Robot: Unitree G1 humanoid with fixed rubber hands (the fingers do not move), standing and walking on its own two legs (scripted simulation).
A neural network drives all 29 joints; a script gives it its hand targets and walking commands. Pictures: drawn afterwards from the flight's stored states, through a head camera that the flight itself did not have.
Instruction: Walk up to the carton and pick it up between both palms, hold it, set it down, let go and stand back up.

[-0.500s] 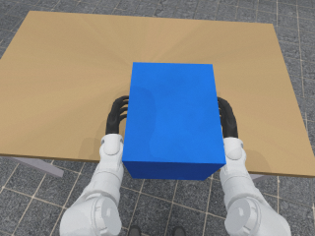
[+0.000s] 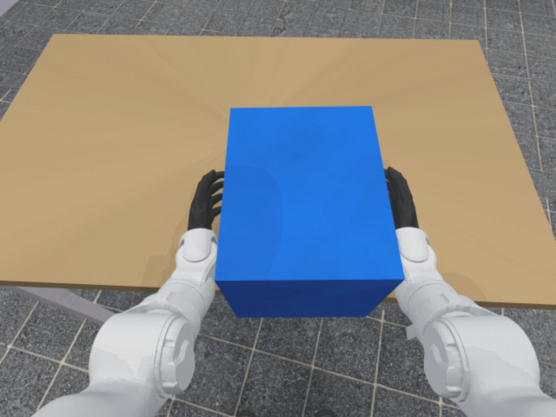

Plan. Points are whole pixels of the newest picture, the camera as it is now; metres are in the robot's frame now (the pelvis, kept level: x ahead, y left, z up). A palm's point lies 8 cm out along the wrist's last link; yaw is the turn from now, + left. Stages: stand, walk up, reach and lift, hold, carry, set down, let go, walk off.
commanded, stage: set down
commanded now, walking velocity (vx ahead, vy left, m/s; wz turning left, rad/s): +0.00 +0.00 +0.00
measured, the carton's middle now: (301, 217) +0.42 -0.01 -0.01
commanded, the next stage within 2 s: none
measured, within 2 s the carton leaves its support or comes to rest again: neither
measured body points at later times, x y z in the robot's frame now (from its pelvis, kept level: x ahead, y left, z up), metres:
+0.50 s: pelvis -0.03 -0.02 -0.03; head +0.08 -0.03 +0.41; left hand +0.43 +0.17 +0.03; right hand +0.45 -0.22 +0.03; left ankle +0.00 +0.13 -0.72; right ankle +0.01 -0.11 -0.72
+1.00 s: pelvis -0.03 -0.02 +0.01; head +0.02 +0.00 +0.46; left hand +0.42 +0.19 +0.11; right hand +0.44 -0.21 +0.13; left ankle +0.00 +0.13 -0.72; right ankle +0.01 -0.11 -0.72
